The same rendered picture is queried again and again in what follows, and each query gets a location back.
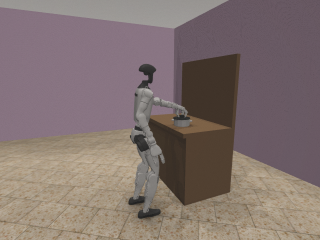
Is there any right robot forearm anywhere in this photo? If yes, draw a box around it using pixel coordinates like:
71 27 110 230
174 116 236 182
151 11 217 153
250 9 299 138
138 114 156 146

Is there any robot right upper arm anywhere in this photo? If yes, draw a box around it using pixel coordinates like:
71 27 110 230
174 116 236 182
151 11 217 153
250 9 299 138
135 88 153 121

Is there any humanoid robot head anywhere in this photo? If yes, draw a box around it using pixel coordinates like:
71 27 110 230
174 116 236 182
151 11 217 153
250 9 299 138
137 64 156 89

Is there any left robot hand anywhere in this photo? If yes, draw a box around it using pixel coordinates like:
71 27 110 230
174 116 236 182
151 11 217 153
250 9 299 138
175 105 188 118

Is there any right robot hand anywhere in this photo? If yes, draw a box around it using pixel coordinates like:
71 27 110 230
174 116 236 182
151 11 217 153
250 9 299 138
150 144 165 167

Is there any left robot forearm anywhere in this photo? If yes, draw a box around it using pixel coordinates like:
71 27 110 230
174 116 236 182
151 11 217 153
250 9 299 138
160 99 178 109

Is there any robot left upper arm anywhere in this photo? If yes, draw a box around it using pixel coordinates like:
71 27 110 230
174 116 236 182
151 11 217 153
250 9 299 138
153 97 161 106

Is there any left robot foot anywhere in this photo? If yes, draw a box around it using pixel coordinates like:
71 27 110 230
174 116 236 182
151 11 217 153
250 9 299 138
128 195 145 205

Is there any pot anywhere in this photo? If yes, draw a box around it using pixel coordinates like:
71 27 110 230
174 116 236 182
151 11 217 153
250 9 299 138
172 119 192 127

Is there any lid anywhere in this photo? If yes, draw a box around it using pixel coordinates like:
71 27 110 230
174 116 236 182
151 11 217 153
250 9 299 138
173 116 190 120

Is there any table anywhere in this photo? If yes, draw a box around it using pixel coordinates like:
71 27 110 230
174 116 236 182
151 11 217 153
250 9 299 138
148 53 241 206

